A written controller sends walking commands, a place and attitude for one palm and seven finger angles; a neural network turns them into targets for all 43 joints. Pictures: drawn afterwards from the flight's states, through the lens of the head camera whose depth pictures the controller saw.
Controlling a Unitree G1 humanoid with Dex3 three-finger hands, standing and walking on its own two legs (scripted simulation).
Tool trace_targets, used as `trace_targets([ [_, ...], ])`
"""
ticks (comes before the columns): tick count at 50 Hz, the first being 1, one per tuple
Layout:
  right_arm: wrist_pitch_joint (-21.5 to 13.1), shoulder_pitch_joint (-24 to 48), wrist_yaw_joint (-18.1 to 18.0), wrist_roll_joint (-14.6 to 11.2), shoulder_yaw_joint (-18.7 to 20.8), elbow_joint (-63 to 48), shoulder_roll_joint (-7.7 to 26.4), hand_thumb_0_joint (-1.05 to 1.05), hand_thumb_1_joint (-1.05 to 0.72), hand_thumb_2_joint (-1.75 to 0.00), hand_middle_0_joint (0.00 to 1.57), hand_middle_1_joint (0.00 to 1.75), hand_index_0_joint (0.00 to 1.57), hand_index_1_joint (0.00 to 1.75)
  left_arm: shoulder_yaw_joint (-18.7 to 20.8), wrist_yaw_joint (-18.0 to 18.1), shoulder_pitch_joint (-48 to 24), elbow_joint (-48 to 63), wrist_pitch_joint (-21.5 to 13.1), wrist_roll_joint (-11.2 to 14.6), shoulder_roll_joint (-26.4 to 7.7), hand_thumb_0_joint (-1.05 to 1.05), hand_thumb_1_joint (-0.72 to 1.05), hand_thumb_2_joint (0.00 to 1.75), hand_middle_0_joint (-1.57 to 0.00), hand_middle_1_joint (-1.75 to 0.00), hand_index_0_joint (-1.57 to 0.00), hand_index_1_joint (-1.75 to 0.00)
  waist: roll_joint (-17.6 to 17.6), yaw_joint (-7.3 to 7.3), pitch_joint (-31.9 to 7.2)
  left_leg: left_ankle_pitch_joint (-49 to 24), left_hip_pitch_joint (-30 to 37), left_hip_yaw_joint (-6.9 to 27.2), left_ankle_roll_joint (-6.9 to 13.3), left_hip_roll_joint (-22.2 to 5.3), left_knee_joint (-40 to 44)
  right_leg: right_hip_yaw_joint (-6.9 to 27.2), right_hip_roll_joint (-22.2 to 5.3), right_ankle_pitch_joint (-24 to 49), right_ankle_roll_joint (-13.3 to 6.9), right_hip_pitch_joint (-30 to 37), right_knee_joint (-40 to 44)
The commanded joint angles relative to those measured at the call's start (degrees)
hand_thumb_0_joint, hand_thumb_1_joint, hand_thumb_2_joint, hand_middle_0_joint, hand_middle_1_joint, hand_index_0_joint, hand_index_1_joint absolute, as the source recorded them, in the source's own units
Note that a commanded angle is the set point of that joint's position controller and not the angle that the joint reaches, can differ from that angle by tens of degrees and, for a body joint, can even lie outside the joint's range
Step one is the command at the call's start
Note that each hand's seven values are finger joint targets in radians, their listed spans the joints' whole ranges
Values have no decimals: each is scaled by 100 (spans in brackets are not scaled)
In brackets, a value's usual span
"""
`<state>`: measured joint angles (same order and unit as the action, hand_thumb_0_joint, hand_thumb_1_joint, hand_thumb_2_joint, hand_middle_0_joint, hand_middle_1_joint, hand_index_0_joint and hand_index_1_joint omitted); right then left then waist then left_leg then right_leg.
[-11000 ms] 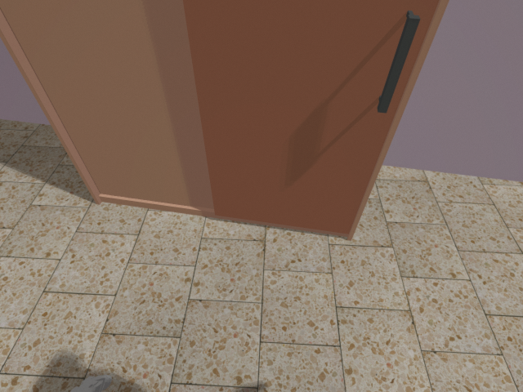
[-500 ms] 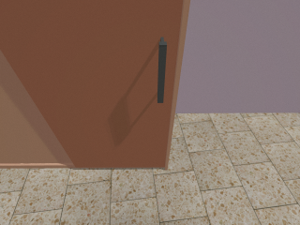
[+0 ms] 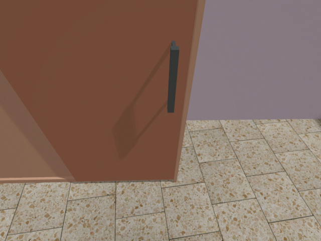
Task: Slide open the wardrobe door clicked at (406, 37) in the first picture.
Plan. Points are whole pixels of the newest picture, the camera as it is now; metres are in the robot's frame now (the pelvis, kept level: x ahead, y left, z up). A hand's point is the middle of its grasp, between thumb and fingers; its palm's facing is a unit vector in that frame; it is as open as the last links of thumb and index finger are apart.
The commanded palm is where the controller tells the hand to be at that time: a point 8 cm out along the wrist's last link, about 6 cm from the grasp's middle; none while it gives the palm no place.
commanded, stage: look again from close up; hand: right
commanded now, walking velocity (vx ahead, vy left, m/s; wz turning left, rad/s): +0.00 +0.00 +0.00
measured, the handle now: (171, 79) +0.60 +0.00 +0.09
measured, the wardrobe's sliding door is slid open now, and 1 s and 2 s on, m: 0.00 0.00 0.00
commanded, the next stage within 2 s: shuffle to correct the standing spot in 1.02 s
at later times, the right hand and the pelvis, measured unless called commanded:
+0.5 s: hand out of the picture +0.03 -0.15 -0.17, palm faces +0.01 +0.98 -0.20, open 7.3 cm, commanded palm none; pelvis +0.02 +0.02 +0.00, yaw +0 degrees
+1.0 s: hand out of the picture +0.02 -0.13 -0.17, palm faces +0.02 +0.99 -0.17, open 7.3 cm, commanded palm none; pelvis +0.04 +0.03 +0.00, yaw +0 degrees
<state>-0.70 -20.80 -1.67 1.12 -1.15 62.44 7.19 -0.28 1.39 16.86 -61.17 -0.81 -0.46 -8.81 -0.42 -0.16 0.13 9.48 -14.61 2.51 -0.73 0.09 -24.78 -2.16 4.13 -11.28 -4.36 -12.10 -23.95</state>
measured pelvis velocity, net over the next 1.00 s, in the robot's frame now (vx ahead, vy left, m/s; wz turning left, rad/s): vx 0.04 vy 0.03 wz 0.00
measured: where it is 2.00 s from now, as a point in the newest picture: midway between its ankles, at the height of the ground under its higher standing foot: outside the picture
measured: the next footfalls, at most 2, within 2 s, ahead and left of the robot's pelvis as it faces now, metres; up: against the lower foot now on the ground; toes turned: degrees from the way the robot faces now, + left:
right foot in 1.68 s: +0.20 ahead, -0.05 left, +0.00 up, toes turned -1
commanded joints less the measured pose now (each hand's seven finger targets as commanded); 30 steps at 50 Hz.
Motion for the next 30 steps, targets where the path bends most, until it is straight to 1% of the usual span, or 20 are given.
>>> trace_targets([
  [1,-98,-269,-53,-24,92,-194,495,0,-90,-90,20,30,20,30,79,47,387,116,-104,3,-511,0,90,90,-20,-30,-20,-30,-18,56,358,7,71,550,291,-464,379,835,-910,-433,178,-283,729],
  [2,-99,-251,-57,-28,95,-198,507,0,-90,-90,20,30,20,30,66,50,400,95,-110,4,-500,0,90,90,-20,-30,-20,-30,-39,52,320,-23,137,549,294,-470,372,828,-917,-370,180,-278,735],
  [3,-98,-233,-57,-33,87,-191,504,0,-90,-90,20,30,20,30,62,54,388,82,-108,4,-495,0,90,90,-20,-30,-20,-30,-41,47,364,-17,123,552,296,-462,382,825,-914,-349,186,-266,732],
  [4,-98,-223,-56,-34,94,-188,503,0,-90,-90,20,30,20,30,55,56,418,62,-116,-2,-498,0,90,90,-20,-30,-20,-30,0,47,302,-30,174,543,295,-460,369,807,-924,-329,191,-248,745],
  [6,-93,-187,-65,-37,97,-198,523,0,-90,-90,20,30,20,30,46,58,417,42,-113,2,-472,0,90,90,-20,-30,-20,-30,25,38,378,-67,190,550,306,-467,378,776,-916,-241,197,-288,723],
  [8,-89,-159,-64,-46,93,-190,524,0,-90,-90,20,30,20,30,37,64,444,16,-114,1,-463,0,90,90,-20,-30,-20,-30,-31,31,407,-37,198,558,302,-452,380,782,-916,-238,202,-292,726],
  [9,-84,-145,-61,-48,97,-191,527,0,-90,-90,20,30,20,30,34,66,450,-2,-117,-2,-459,0,90,90,-20,-30,-20,-30,48,26,386,-19,227,547,303,-454,386,774,-920,-260,203,-289,738],
  [10,-87,-149,-66,-43,100,-196,535,0,-90,-90,20,30,20,30,30,68,465,-4,-117,-1,-458,0,90,90,-20,-30,-20,-30,10,18,393,-105,268,528,308,-454,376,773,-925,-144,199,-304,700],
  [12,-97,-139,-66,-55,101,-202,551,0,-90,-90,20,30,20,30,23,69,492,-37,-129,4,-435,0,90,90,-20,-30,-20,-30,-74,16,285,-228,331,537,308,-473,371,718,-910,38,200,-189,641],
  [14,-96,-112,-66,-62,104,-213,547,0,-90,-90,20,30,20,30,24,74,514,-66,-129,2,-425,0,90,90,-20,-30,-20,-30,-3,30,258,-228,324,534,314,-473,380,701,-919,81,208,-116,635],
  [15,-91,-81,-73,-56,101,-220,555,0,-90,-90,20,30,20,30,24,74,515,-63,-121,4,-434,0,90,90,-20,-30,-20,-30,9,31,332,-250,314,525,318,-456,366,717,-924,126,208,-157,621],
  [18,-90,-86,-71,-62,109,-221,549,0,-90,-90,20,30,20,30,15,80,546,-94,-125,-2,-410,0,90,90,-20,-30,-20,-30,7,31,314,-265,308,527,323,-456,367,691,-934,145,212,-96,641],
  [20,-86,-66,-73,-57,110,-223,549,0,-90,-90,20,30,20,30,14,82,550,-105,-121,0,-421,0,90,90,-20,-30,-20,-30,-2,25,392,-264,307,518,327,-446,376,686,-943,148,212,-143,630],
  [22,-92,-66,-72,-63,115,-221,555,0,-90,-90,20,30,20,30,7,84,556,-127,-130,0,-402,0,90,90,-20,-30,-20,-30,-49,21,319,-299,364,533,330,-462,378,677,-932,181,209,-99,625],
  [23,-92,-67,-70,-64,112,-223,560,0,-90,-90,20,30,20,30,11,85,556,-132,-125,1,-401,0,90,90,-20,-30,-20,-30,-12,27,347,-228,334,531,329,-460,401,667,-928,118,220,-96,632],
  [25,-91,-72,-70,-59,109,-219,561,0,-90,-90,20,30,20,30,12,82,531,-126,-114,5,-412,0,90,90,-20,-30,-20,-30,-62,16,440,-150,286,550,334,-455,448,663,-914,43,219,-131,605],
  [26,-92,-62,-72,-62,115,-223,553,0,-90,-90,20,30,20,30,10,83,545,-138,-110,0,-385,0,90,90,-20,-30,-20,-30,-89,38,469,-127,250,561,338,-449,451,661,-908,40,227,-126,622],
  [28,-91,-63,-66,-67,113,-226,559,0,-90,-90,20,30,20,30,4,83,552,-144,-107,-1,-392,0,90,90,-20,-30,-20,-30,-45,36,437,-15,257,588,341,-450,488,664,-900,-64,225,-123,633],
  [29,-95,-69,-63,-65,118,-221,565,0,-90,-90,20,30,20,30,8,83,547,-147,-111,-2,-388,0,90,90,-20,-30,-20,-30,0,32,445,-27,253,589,343,-453,492,657,-893,-52,228,-121,622],
  [30,-102,-91,-68,-60,110,-212,570,0,-90,-90,20,30,20,30,14,81,533,-140,-108,1,-393,0,90,90,-20,-30,-20,-30,-27,32,430,-102,255,581,350,-458,494,645,-895,29,225,-84,590],
])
